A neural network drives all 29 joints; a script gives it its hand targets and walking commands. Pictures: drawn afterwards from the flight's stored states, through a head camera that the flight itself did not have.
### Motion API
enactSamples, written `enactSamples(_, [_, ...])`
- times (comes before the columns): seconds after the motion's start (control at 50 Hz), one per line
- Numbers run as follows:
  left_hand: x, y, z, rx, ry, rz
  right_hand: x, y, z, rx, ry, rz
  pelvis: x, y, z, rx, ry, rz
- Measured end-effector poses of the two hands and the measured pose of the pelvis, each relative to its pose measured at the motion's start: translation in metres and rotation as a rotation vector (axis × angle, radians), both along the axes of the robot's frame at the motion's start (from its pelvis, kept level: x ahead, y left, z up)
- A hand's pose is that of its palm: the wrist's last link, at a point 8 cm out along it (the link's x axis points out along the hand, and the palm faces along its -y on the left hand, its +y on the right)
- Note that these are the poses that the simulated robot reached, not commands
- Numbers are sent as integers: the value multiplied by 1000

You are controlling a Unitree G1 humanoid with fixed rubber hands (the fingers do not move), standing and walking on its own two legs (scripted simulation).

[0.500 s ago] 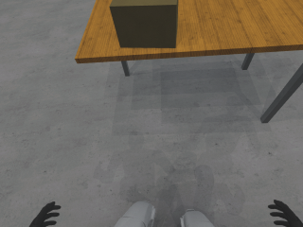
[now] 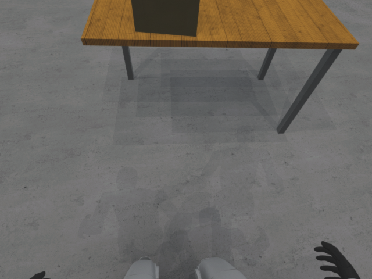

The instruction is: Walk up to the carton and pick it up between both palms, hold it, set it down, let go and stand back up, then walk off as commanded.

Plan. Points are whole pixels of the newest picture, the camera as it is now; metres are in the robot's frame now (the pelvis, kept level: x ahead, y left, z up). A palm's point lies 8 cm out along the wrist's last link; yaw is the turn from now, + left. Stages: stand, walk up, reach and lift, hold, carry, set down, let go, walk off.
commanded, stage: walk off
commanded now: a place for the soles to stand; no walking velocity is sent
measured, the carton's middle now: (167, 0) +1.07 +0.04 +0.04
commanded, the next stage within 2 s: stand in 1.22 s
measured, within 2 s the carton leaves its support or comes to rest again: neither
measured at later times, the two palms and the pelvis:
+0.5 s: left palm out of the picture +0.04 +0.32 -0.07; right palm out of the picture -0.01 -0.31 -0.10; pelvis -0.08 +0.00 +0.01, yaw +2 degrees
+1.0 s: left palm out of the picture +0.06 +0.30 -0.06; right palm out of the picture +0.07 -0.31 -0.08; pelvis -0.05 -0.01 +0.02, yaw +3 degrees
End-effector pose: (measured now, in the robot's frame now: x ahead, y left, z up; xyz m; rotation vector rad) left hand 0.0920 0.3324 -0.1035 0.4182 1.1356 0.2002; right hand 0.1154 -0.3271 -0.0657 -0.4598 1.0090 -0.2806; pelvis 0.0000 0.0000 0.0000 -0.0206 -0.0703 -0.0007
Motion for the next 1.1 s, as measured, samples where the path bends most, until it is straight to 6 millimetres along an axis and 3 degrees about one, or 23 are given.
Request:
enactSamples(0.1, [-39, -20, 0, 4, 24, -7, -31, -21, -16, 24, -5, -25, -32, -14, -6, -22, -8, -19])
enactSamples(0.2, [-68, -32, 18, 20, 9, 7, -69, -23, -26, 68, 58, -57, -50, -18, 4, 29, 6, -19])
enactSamples(0.34, [-61, -19, 43, 57, -126, 8, -101, -12, -36, 99, 113, -14, -69, -11, 7, 41, 14, 19])
enactSamples(0.42, [-59, -6, 39, 48, -151, 22, -111, 2, -37, 105, 98, -6, -75, -3, 4, 67, 8, 34])
enactSamples(0.52, [-54, -12, 35, 6, -154, 21, -122, 13, -28, 121, 83, -2, -76, -4, 9, 41, 22, 25])
enactSamples(0.62, [-54, -29, 30, -40, -161, 14, -116, 12, -22, 133, 83, -7, -75, -11, 15, 29, 26, 23])
enactSamples(0.74, [-58, -42, 30, -65, -125, 33, -93, 6, -18, 139, 59, -1, -66, -11, 21, 32, 38, 33])
enactSamples(0.92, [-45, -36, 39, -36, -128, 43, -57, 13, -18, 151, 29, 26, -57, -10, 23, 34, 46, 45])
enactSamples(1.1, [-28, -28, 44, -24, -150, 42, -47, 23, -19, 162, 37, 33, -52, -7, 25, 33, 52, 52])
